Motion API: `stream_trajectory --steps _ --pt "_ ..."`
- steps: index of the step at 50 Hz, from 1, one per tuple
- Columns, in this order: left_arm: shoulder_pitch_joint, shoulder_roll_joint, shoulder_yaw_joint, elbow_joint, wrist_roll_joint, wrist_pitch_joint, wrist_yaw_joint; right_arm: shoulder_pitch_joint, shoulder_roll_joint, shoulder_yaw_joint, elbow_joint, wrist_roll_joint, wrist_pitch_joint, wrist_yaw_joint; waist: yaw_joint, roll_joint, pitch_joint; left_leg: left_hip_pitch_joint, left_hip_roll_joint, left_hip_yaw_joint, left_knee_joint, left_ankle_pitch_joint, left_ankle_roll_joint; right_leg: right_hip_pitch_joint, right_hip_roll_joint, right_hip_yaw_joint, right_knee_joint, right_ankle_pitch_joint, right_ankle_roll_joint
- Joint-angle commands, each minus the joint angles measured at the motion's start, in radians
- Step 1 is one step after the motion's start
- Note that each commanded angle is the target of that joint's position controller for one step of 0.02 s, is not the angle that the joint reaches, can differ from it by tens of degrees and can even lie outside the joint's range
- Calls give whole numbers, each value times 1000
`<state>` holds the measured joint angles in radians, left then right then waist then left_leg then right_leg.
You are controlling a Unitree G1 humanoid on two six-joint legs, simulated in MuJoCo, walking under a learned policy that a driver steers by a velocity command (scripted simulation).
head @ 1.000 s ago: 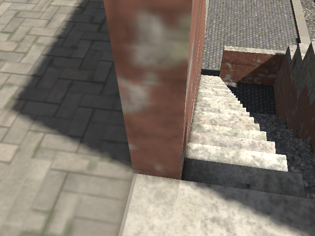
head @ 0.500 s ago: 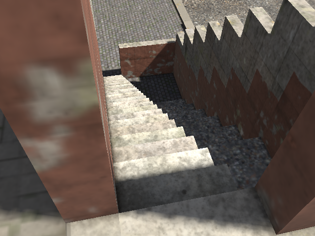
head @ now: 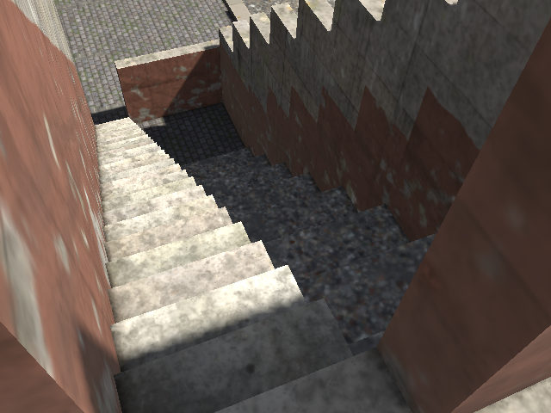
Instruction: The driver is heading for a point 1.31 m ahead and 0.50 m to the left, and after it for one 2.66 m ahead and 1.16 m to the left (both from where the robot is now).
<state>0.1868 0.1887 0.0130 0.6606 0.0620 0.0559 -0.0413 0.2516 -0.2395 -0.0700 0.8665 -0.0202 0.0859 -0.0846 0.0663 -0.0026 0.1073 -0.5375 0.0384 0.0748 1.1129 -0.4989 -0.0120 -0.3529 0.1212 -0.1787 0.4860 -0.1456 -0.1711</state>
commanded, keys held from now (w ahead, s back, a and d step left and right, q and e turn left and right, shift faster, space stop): w+q+shift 0.78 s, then w+e+shift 0.12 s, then e+shift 0.10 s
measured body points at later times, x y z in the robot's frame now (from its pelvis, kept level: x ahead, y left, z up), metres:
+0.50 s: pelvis +0.09 -0.08 +0.00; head +0.14 -0.07 +0.44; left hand +0.18 +0.24 -0.07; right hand +0.35 -0.27 -0.11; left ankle +0.03 +0.03 -0.70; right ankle +0.19 -0.18 -0.72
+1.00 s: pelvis +0.09 -0.02 +0.01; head +0.10 +0.03 +0.45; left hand -0.06 +0.23 -0.13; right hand +0.38 -0.10 -0.09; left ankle +0.07 +0.10 -0.72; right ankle +0.17 -0.16 -0.67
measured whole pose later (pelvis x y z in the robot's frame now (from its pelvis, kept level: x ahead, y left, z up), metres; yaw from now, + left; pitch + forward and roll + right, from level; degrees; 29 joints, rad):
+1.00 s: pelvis +0.09 -0.02 +0.01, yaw +43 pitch -1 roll -2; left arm 0.28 0.33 0.07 0.75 0.00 0.09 -0.04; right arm 0.16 -0.24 -0.03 0.71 -0.01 0.03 -0.01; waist 0.04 -0.04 0.09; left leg -0.36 0.02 0.02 0.59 -0.21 0.04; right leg -0.38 -0.07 -0.04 0.97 -0.49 0.04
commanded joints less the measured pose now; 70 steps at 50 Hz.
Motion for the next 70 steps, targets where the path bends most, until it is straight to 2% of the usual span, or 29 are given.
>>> stream_trajectory --steps 1,6,8,9,11,12,15,21,22,24,25,26,31,32,33,34,39,42,44,45,46,47,48,49,51,59,67,68,70 --pt "-5 45 5 -60 22 -30 4 64 -85 -31 -44 -5 -5 -4 -15 -76 -122 192 12 8 -78 94 40 -75 -315 226 -242 -109 -132" --pt "-44 88 15 -78 -14 -46 52 190 -72 -40 -90 -15 -26 41 -140 48 -124 423 25 -17 -358 239 123 -232 -330 169 17 -28 20" --pt "50 79 26 -114 -39 -45 68 244 -219 -65 -150 -22 -51 52 -133 442 -124 514 383 -658 -717 561 309 -446 -84 28 571 -463 177" --pt "48 76 19 -130 -11 -29 61 154 -233 -72 -193 -12 -42 47 -120 312 -134 434 386 -862 -810 641 432 -476 -52 213 752 -459 206" --pt "-7 115 35 -127 0 -12 59 52 -196 -61 -232 4 -32 19 -69 77 -73 331 307 -678 -768 434 395 -465 -81 296 871 -316 240" --pt "-64 89 27 -158 -46 -25 58 -63 -176 -50 -273 4 -27 23 -32 106 -109 286 175 -483 -728 440 346 -388 -104 283 767 -287 249" --pt "-90 96 31 -155 -40 8 79 -47 -114 -28 -280 21 -30 15 -65 37 -90 299 67 -386 -637 608 259 -320 -87 207 538 -208 288" --pt "-19 90 17 -171 -59 -29 91 -89 -195 -60 -305 17 -19 46 -48 136 -215 290 1 -437 -520 717 158 4 -40 199 127 -165 235" --pt "52 115 29 -153 -52 -38 103 -130 -174 -63 -317 33 -23 50 3 76 -206 179 -45 -431 -461 561 103 150 -72 205 -31 -59 225" --pt "40 337 80 -175 -7 -22 121 -8 -77 -41 -366 36 -36 73 -63 -444 -266 -155 -250 -174 -24 -207 2 338 -573 805 -194 116 5" --pt "12 305 79 -197 -21 -19 121 24 -148 -54 -316 -3 -41 75 -78 -308 -250 -154 -171 -149 213 -187 -2 276 -622 836 -179 345 -87" --pt "-95 219 64 -198 -5 -21 84 -131 -44 -18 -365 11 -58 103 -74 -303 -234 -254 -46 -141 270 130 44 184 -469 721 -192 -690 34" --pt "5 253 78 -119 -7 -93 81 -169 -111 -8 -367 -6 -54 175 -55 -123 -189 -299 -80 -134 264 291 33 235 -387 451 -213 -450 79" --pt "188 292 104 -41 -26 -91 122 -212 -116 -14 -375 -36 -40 205 -42 13 -173 -402 -65 -197 328 276 28 392 -497 500 -163 -232 59" --pt "216 295 102 -37 -40 -88 159 -131 -166 -35 -321 -32 -13 191 -35 79 -114 -347 -131 -166 392 47 -31 400 -582 432 -35 848 -32" --pt "58 285 92 -92 -38 -76 137 -113 -133 -25 -327 18 -27 165 -77 -61 -101 -273 -102 -170 266 -33 -64 339 -524 324 -27 1115 -70" --pt "-63 282 108 -81 -59 -18 74 -105 -106 -9 -317 52 -15 175 -61 -265 -168 112 5 -41 -283 163 -45 222 -416 -1 -88 580 68" --pt "53 275 96 1 -68 -23 29 -120 -98 -4 -301 22 -42 151 -47 -270 -193 317 -76 5 -553 300 -8 156 -381 18 -31 234 96" --pt "101 251 87 20 -53 -32 23 -10 -150 -25 -226 -12 -66 118 -83 -47 -175 459 -79 -49 -698 384 -12 52 -346 17 94 -16 166" --pt "169 179 66 10 -44 -24 12 3 -203 -25 -239 -23 -77 108 -62 223 -173 485 184 -350 -752 573 18 -46 -295 5 277 -453 222" --pt "142 232 73 -27 2 44 -31 294 -399 -105 -167 30 -34 31 -175 158 -269 537 480 -812 -877 -331 64 -251 -206 54 536 -522 178" --pt "73 230 74 6 -36 51 -8 57 -325 -47 -221 2 -56 48 -141 149 -82 301 437 -598 -850 310 116 -205 -203 200 548 -383 191" --pt "63 129 44 1 -75 37 0 -148 -187 -1 -229 12 -77 60 -53 304 -71 127 255 -321 -843 422 145 -7 -216 243 534 -349 193" --pt "124 179 55 27 -74 25 3 -222 -151 5 -228 8 -80 61 -10 330 -76 149 199 -221 -821 497 160 -22 -169 195 602 -350 208" --pt "198 260 86 94 -49 13 20 -171 -128 6 -215 4 -82 53 -36 226 -160 235 198 -118 -782 595 176 -11 -139 148 715 -324 208" --pt "32 195 84 32 -43 72 26 -90 -157 -6 -205 -8 -106 25 -99 156 -135 421 360 -177 -810 406 225 -169 -179 181 614 -294 209" --pt "69 183 97 -53 -73 62 -14 -143 -166 -22 -215 -1 -81 98 -24 150 -191 213 313 68 -655 182 81 153 -132 45 142 -183 127" --pt "121 210 105 -43 -59 52 -6 -100 -157 -28 -201 1 -70 108 -4 57 -183 128 263 122 -541 83 16 242 -124 106 26 -117 112" --pt "160 441 156 -77 -18 48 57 -154 -45 7 -318 24 -43 95 21 -421 -92 -196 29 38 0 -178 -108 103 -448 740 -192 77 -96"
Velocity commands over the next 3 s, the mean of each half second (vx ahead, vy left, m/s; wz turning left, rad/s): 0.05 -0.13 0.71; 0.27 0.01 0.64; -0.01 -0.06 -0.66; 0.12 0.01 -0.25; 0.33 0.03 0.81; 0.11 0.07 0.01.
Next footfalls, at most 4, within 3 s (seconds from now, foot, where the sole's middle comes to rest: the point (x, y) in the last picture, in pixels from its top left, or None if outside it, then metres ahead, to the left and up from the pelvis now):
0.14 left None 0.08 0.05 -0.76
0.46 right None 0.22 -0.16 -0.76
0.88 left None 0.10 0.12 -0.76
1.36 right None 0.15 -0.16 -0.76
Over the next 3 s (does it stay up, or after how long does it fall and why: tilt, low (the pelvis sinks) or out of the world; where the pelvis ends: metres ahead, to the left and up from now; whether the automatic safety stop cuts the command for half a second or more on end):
stays up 0.09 -0.06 0.02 its command is cut before an obstacle from the start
